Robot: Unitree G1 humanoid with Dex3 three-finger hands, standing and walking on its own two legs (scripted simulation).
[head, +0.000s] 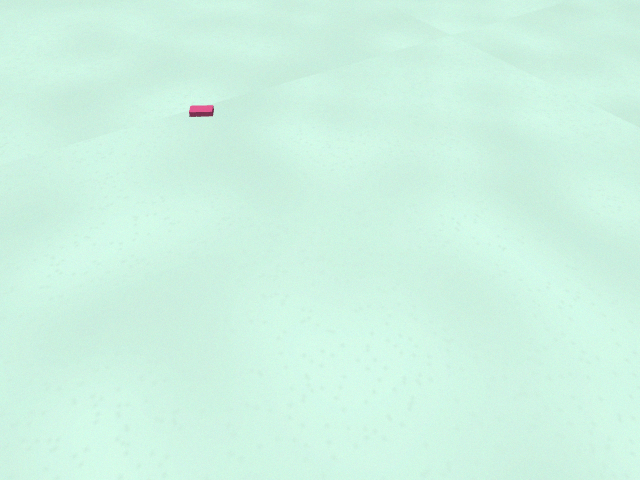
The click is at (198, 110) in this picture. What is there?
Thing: flat box
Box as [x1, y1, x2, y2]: [189, 105, 213, 116]
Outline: 190,106 190,116 212,115 212,105
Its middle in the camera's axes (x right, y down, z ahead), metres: -0.68 -0.71 +2.26
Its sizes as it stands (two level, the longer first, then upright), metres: 0.129 0.071 0.029
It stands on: the floor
